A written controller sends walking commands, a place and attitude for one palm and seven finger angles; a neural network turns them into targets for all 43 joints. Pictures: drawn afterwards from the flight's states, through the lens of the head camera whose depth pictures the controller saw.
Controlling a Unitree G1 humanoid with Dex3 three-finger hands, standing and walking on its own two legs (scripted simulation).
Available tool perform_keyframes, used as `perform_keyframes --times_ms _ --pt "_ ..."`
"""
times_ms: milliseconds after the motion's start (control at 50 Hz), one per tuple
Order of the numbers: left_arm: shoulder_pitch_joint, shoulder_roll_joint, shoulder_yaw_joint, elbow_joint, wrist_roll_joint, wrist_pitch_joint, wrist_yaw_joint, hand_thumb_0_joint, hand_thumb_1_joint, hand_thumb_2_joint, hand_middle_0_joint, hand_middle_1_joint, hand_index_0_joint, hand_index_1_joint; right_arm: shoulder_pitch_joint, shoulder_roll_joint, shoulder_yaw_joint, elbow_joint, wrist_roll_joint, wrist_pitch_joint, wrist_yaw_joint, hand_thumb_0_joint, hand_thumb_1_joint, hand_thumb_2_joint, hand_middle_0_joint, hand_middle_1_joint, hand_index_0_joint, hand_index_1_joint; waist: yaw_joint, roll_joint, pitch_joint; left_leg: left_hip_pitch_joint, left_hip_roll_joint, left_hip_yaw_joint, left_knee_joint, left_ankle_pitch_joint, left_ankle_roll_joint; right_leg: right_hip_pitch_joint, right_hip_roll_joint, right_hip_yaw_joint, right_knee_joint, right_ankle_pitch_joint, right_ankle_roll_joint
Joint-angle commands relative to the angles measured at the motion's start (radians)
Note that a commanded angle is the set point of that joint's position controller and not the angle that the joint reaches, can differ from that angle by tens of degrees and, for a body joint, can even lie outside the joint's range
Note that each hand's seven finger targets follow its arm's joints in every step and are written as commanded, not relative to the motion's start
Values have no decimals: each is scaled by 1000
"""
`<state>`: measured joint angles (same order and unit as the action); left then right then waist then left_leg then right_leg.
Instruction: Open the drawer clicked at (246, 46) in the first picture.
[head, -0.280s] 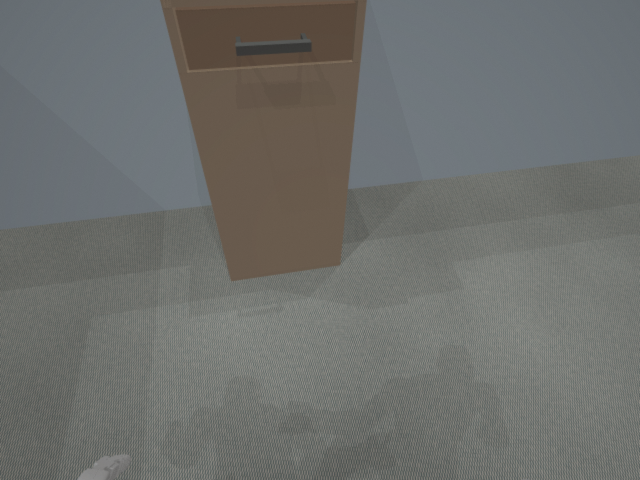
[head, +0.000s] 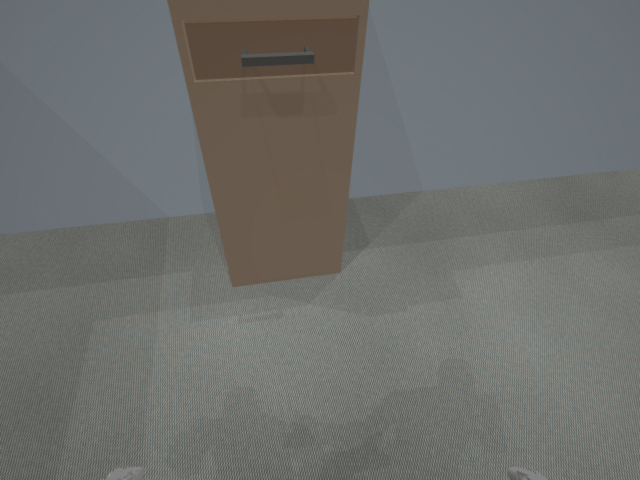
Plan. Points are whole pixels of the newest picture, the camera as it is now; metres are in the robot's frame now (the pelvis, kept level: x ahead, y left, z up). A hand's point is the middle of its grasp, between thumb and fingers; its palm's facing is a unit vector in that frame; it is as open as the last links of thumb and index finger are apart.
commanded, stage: stand and wait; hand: left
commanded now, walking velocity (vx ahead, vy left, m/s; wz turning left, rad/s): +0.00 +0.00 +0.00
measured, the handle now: (276, 55) +0.95 +0.16 +0.12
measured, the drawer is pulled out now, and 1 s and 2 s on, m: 0.00 0.00 0.00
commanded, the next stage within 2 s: look at it before walking up in 0.54 s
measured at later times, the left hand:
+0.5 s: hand out of the picture +0.05 +0.24 -0.15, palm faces -0.03 -0.94 -0.34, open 7.4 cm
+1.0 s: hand out of the picture +0.06 +0.23 -0.15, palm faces -0.04 -0.94 -0.33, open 7.4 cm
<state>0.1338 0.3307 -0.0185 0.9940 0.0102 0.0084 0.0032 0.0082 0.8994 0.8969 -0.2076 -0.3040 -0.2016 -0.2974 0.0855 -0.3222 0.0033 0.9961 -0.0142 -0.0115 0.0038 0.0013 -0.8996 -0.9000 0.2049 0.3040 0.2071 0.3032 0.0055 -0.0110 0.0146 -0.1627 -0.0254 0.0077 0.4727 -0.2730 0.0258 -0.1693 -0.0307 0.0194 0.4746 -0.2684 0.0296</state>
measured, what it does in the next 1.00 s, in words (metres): stands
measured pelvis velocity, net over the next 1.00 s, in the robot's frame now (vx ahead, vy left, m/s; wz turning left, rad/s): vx -0.02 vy -0.02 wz -0.01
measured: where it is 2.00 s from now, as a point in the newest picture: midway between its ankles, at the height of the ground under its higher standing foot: outside the picture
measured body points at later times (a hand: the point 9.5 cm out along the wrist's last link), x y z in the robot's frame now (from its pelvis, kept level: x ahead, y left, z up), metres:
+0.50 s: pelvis -0.02 -0.01 +0.00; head -0.02 -0.01 +0.45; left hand +0.05 +0.29 -0.13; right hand +0.05 -0.31 -0.13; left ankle -0.01 +0.10 -0.74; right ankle -0.01 -0.14 -0.74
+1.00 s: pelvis -0.02 -0.02 +0.01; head -0.01 -0.02 +0.46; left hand +0.06 +0.27 -0.13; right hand +0.05 -0.32 -0.13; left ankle -0.01 +0.10 -0.74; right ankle -0.01 -0.14 -0.74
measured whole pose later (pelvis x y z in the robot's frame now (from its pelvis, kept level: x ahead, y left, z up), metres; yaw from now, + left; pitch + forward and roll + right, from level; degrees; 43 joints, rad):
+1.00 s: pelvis -0.02 -0.02 +0.01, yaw +0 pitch -2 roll +0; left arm 0.14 0.34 -0.01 1.09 0.01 0.00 0.00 0.01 0.90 0.90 -0.21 -0.30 -0.20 -0.30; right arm 0.13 -0.34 0.00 1.11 -0.01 -0.01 0.01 0.00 -0.90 -0.90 0.20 0.30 0.21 0.30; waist 0.00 0.00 0.03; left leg -0.15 0.00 0.00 0.38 -0.20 0.00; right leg -0.16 0.00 0.01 0.39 -0.20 0.00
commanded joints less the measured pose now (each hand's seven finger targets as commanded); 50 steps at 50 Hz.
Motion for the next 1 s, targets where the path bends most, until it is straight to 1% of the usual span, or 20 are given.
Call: perform_keyframes --times_ms 0,60,100,120,180,220,240,320,420,440,500,540,580,680,740,800,820,880,900,980 --pt "-44 213 57 -61 3 -30 11 0 900 900 -200 -300 -200 -300 -52 -214 -51 -55 1 -22 -17 0 -900 -900 200 300 200 300 -6 15 -67 12 126 -99 -92 237 21 13 -83 60 -68 217 -57" --pt "-43 211 56 -47 2 -28 9 0 900 900 -200 -300 -200 -300 -52 -214 -50 -40 2 -23 -17 0 -900 -900 200 300 200 300 -5 22 -58 5 127 -106 -113 196 21 14 -82 64 -84 178 -55" --pt "-39 212 57 -38 3 -30 9 0 900 900 -200 -300 -200 -300 -47 -215 -49 -31 3 -22 -16 0 -900 -900 200 300 200 300 -4 10 -54 0 128 -107 -114 182 20 15 -85 66 -93 169 -57" --pt "-37 212 56 -33 2 -30 8 0 900 900 -200 -300 -200 -300 -48 -215 -48 -27 3 -21 -16 0 -900 -900 200 300 200 300 -5 19 -49 -1 127 -107 -120 162 18 9 -86 69 -100 149 -56" --pt "-38 213 54 -18 2 -29 7 0 900 900 -200 -300 -200 -300 -39 -217 -46 -9 3 -21 -15 0 -900 -900 200 300 200 300 -5 12 -40 -9 128 -114 -136 132 17 8 -84 75 -115 115 -57" --pt "-32 215 54 -10 1 -31 7 0 900 900 -200 -300 -200 -300 -33 -219 -46 -2 4 -22 -15 0 -900 -900 200 300 200 300 -5 17 -56 0 130 -115 -134 136 17 15 -87 77 -118 118 -58" --pt "-34 215 54 -6 1 -31 7 0 900 900 -200 -300 -200 -300 -31 -220 -44 6 4 -22 -15 0 -900 -900 200 300 200 300 -5 23 -48 -8 129 -117 -140 126 16 15 -87 78 -122 108 -57" --pt "-34 217 53 9 1 -32 7 0 900 900 -200 -300 -200 -300 -21 -223 -43 22 6 -21 -14 0 -900 -900 200 300 200 300 -6 2 -37 -11 131 -119 -148 109 14 7 -88 84 -135 86 -58" --pt "-29 216 53 21 1 -32 7 0 900 900 -200 -300 -200 -300 -11 -225 -43 39 5 -21 -14 0 -900 -900 200 300 200 300 -4 7 -32 -11 133 -121 -159 94 12 1 -86 86 -143 63 -57" --pt "-32 216 52 23 1 -32 7 0 900 900 -200 -300 -200 -300 -11 -225 -42 41 5 -22 -13 0 -900 -900 200 300 200 300 -4 11 -22 -17 133 -123 -163 90 12 -1 -86 87 -146 61 -57" --pt "-28 217 53 24 1 -34 8 0 900 900 -200 -300 -200 -300 -9 -224 -43 45 6 -22 -13 0 -900 -900 200 300 200 300 -3 3 -32 -6 134 -119 -156 107 11 -1 -88 91 -148 76 -58" --pt "-35 217 52 26 1 -34 7 0 900 900 -200 -300 -200 -300 -7 -223 -42 48 5 -21 -13 0 -900 -900 200 300 200 300 -7 -9 -22 -6 133 -116 -160 106 8 -11 -88 96 -153 75 -59" --pt "-36 216 52 27 1 -33 7 0 900 900 -200 -300 -200 -300 -7 -224 -43 52 4 -21 -13 0 -900 -900 200 300 200 300 -6 3 -15 -9 134 -118 -169 83 8 -18 -84 98 -156 50 -58" --pt "-37 216 54 27 3 -34 7 0 900 900 -200 -300 -200 -300 -8 -219 -42 52 4 -21 -12 0 -900 -900 200 300 200 300 -4 -2 -6 -18 131 -119 -168 81 8 -22 -86 104 -164 39 -59" --pt "-37 218 55 24 3 -36 7 0 900 900 -200 -300 -200 -300 -5 -219 -42 53 4 -21 -12 0 -900 -900 200 300 200 300 -6 -5 -27 -4 133 -114 -161 98 6 -16 -89 106 -165 48 -60" --pt "-36 218 55 23 2 -38 8 0 900 900 -200 -300 -200 -300 -7 -220 -43 52 5 -22 -12 0 -900 -900 200 300 200 300 -6 6 -38 8 135 -112 -152 129 5 -10 -88 103 -160 89 -61" --pt "-37 219 54 23 2 -38 7 0 900 900 -200 -300 -200 -300 -7 -219 -41 53 5 -23 -12 0 -900 -900 200 300 200 300 -6 -1 -41 10 137 -111 -154 133 5 -6 -89 102 -158 96 -60" --pt "-40 216 53 25 1 -37 7 0 900 900 -200 -300 -200 -300 -11 -222 -41 54 5 -23 -13 0 -900 -900 200 300 200 300 -6 12 -44 15 139 -112 -160 144 4 0 -86 98 -154 118 -59" --pt "-38 217 55 25 2 -38 8 0 900 900 -200 -300 -200 -300 -9 -223 -41 53 6 -24 -13 0 -900 -900 200 300 200 300 -6 13 -56 19 142 -109 -156 156 4 10 -86 95 -149 135 -60" --pt "-35 218 53 29 1 -38 7 0 900 900 -200 -300 -200 -300 -14 -224 -39 55 5 -24 -15 0 -900 -900 200 300 200 300 -6 14 -52 29 142 -105 -158 172 3 12 -88 94 -150 163 -59"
